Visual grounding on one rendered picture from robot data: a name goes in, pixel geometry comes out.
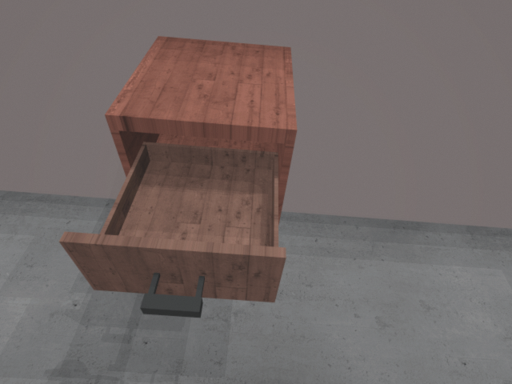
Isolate handle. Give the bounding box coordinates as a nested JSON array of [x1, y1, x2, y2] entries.
[[140, 273, 205, 318]]

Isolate cabinet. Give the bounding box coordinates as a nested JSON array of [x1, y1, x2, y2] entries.
[[105, 36, 297, 224]]

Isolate drawer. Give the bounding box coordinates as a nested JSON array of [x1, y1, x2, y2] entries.
[[59, 142, 286, 302]]

